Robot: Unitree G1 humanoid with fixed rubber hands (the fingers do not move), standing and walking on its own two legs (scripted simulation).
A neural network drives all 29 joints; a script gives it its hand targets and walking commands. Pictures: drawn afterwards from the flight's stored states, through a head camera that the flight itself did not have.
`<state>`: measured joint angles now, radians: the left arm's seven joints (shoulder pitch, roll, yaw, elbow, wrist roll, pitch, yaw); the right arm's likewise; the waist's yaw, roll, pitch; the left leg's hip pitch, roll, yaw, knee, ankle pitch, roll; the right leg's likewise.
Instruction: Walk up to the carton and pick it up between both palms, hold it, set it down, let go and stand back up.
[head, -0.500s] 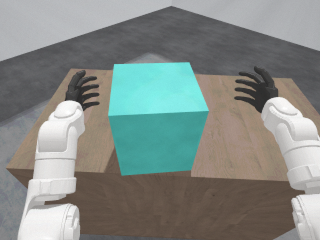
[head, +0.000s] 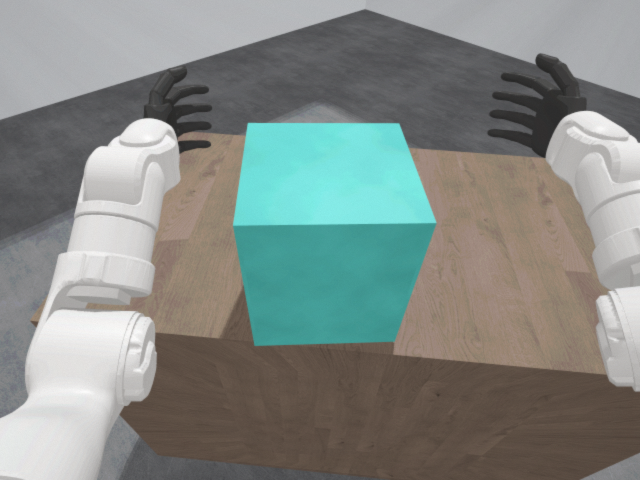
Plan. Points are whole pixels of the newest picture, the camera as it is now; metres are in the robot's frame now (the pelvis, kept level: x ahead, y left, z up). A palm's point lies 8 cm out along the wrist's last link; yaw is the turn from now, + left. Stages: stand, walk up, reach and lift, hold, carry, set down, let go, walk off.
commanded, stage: reach and lift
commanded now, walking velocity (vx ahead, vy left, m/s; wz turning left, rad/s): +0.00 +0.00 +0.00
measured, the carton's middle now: (324, 237) +0.44 +0.05 +0.07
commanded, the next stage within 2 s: none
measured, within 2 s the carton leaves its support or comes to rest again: neither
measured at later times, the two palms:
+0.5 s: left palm (178, 181) +0.42 +0.23 +0.17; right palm (510, 172) +0.47 -0.18 +0.19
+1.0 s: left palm (203, 214) +0.43 +0.21 +0.11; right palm (469, 204) +0.48 -0.15 +0.13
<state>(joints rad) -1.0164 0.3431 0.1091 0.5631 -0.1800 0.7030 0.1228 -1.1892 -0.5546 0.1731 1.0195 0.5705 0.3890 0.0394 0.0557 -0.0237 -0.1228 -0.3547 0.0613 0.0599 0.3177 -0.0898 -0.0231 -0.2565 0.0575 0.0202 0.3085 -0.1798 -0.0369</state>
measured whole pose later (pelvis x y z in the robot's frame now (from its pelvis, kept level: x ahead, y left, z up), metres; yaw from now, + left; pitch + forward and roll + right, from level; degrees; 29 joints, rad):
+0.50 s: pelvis +0.00 +0.00 +0.00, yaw +0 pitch +9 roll -1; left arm -0.91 0.28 0.10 0.68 -0.15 0.49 0.11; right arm -1.08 -0.44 0.09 1.06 0.45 0.25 0.03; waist 0.06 -0.02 -0.11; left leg -0.39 0.05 0.05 0.33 -0.09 -0.02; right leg -0.28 0.05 0.01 0.30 -0.18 -0.03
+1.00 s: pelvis +0.01 +0.00 +0.00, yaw +0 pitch +14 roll -1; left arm -0.89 0.17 0.14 0.97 -0.06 0.09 0.11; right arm -1.03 -0.31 0.08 1.22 0.35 -0.01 -0.03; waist 0.08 -0.02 -0.16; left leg -0.49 0.06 0.04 0.36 -0.10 -0.02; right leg -0.38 0.06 0.00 0.32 -0.18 -0.04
